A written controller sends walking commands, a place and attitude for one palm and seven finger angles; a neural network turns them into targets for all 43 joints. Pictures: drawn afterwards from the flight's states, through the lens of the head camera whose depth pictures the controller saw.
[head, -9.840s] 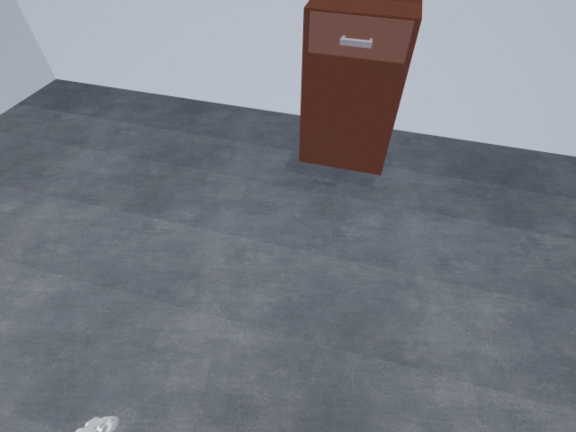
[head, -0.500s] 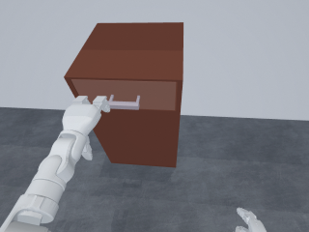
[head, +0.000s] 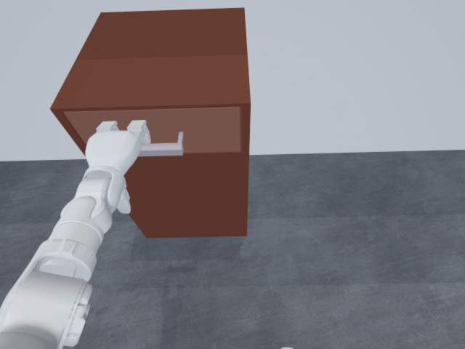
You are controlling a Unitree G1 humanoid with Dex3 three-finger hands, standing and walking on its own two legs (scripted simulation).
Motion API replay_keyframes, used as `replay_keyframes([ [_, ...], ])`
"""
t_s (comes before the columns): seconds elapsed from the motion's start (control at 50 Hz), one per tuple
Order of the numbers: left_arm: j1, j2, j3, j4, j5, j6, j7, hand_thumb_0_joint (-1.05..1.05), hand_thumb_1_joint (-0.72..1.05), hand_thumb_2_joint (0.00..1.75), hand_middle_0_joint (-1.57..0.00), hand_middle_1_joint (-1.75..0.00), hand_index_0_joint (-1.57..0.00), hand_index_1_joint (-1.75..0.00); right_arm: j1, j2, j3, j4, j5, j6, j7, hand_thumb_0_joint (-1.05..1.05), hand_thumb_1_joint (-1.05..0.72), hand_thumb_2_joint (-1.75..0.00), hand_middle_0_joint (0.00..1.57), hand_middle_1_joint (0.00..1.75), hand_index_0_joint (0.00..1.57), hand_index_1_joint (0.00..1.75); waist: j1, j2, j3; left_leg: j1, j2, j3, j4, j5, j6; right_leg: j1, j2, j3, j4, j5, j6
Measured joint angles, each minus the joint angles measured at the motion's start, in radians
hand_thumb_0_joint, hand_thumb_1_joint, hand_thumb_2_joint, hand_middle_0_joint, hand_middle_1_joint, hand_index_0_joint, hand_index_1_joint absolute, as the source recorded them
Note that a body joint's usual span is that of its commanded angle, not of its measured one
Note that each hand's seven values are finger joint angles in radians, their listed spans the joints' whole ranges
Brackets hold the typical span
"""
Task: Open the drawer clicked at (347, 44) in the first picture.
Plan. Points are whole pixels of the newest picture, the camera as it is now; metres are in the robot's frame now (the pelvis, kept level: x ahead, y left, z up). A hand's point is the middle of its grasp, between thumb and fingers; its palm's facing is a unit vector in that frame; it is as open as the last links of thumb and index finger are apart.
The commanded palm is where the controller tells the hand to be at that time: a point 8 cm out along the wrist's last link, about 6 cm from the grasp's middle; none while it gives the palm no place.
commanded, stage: move the hooked fingers above the handle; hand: left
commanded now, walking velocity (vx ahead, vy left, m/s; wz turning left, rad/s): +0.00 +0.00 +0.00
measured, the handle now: (157, 143) +0.58 +0.19 -0.06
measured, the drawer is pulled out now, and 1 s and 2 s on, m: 0.00 0.00 0.00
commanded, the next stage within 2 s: lower the fingers behind the handle in 1.30 s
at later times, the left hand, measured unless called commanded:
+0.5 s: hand (145, 152) +0.50 +0.19 +0.01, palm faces -0.07 -0.01 -1.00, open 13.8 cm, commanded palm +0.49 +0.20 +0.06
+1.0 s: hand (148, 146) +0.52 +0.19 -0.01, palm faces -0.07 -0.02 -1.00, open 13.8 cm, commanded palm +0.50 +0.20 +0.05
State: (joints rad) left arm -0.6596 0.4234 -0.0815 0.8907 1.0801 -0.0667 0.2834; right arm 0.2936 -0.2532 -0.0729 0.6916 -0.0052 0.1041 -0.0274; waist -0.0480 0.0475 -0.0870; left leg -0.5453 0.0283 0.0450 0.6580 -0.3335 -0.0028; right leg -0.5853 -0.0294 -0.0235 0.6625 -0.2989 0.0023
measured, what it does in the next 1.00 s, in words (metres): stands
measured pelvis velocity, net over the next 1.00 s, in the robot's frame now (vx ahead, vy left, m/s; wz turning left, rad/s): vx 0.00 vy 0.02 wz -0.03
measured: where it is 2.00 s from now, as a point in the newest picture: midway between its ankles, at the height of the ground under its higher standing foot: outside the picture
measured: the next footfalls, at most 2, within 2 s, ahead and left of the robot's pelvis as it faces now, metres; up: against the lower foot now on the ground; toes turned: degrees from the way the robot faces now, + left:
none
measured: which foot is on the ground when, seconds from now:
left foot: down 0.00-1.00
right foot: down 0.00-1.00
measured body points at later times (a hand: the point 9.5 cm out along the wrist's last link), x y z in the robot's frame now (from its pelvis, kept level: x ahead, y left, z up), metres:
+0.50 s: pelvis +0.00 +0.01 -0.02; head +0.10 +0.00 +0.42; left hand +0.49 +0.19 +0.06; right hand -0.01 -0.27 -0.15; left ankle -0.01 +0.12 -0.72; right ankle +0.01 -0.12 -0.72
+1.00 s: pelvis +0.00 +0.02 -0.03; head +0.13 +0.01 +0.41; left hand +0.52 +0.19 +0.05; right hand -0.04 -0.25 -0.15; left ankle -0.01 +0.12 -0.72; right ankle +0.01 -0.12 -0.72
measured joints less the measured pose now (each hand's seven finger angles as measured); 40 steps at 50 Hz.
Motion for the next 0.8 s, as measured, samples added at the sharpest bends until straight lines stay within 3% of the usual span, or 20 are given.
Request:
replay_keyframes([
  [0.16,-0.063,-0.010,0.009,0.078,0.022,-0.033,0.029,0.00,-0.49,0.30,-0.32,-1.20,-0.32,-1.20,0.030,0.000,-0.003,0.008,-0.011,-0.001,0.008,0.01,-0.90,-0.90,0.20,0.30,0.20,0.30,-0.023,-0.002,-0.019,-0.063,0.004,0.002,0.041,-0.018,0.003,-0.060,0.003,0.003,0.030,-0.010,0.003],
  [0.3,-0.145,0.003,0.022,0.170,0.043,0.011,0.081,0.00,-0.49,0.30,-0.32,-1.20,-0.32,-1.20,0.040,-0.002,-0.007,0.018,-0.023,-0.008,0.018,0.01,-0.90,-0.90,0.20,0.30,0.20,0.30,-0.055,-0.001,-0.030,-0.137,0.007,0.001,0.089,-0.033,0.006,-0.129,0.004,0.004,0.065,-0.018,0.005],
  [0.44,-0.209,0.007,0.025,0.242,0.033,0.030,0.069,0.00,-0.49,0.30,-0.32,-1.20,-0.32,-1.20,0.058,-0.005,0.000,0.030,-0.027,-0.008,0.022,0.00,-0.90,-0.90,0.20,0.30,0.20,0.30,-0.078,0.001,-0.040,-0.175,0.011,0.002,0.113,-0.043,0.009,-0.163,0.008,0.006,0.079,-0.020,0.009],
  [0.62,-0.293,0.056,0.037,0.307,0.048,0.015,0.071,0.00,-0.49,0.30,-0.32,-1.20,-0.32,-1.20,0.083,-0.009,0.008,0.027,-0.039,-0.024,0.020,0.00,-0.90,-0.90,0.20,0.30,0.20,0.30,-0.118,0.002,-0.049,-0.273,0.013,-0.004,0.178,-0.062,0.013,-0.253,0.008,0.002,0.129,-0.033,0.012],
  [0.8,-0.330,0.068,0.051,0.315,0.043,0.034,0.064,0.00,-0.49,0.30,-0.32,-1.20,-0.32,-1.20,0.103,-0.008,0.010,0.034,-0.046,-0.017,0.027,0.00,-0.90,-0.90,0.20,0.30,0.20,0.30,-0.137,0.010,-0.054,-0.332,0.019,-0.005,0.221,-0.081,0.017,-0.307,0.014,0.004,0.158,-0.042,0.016],
])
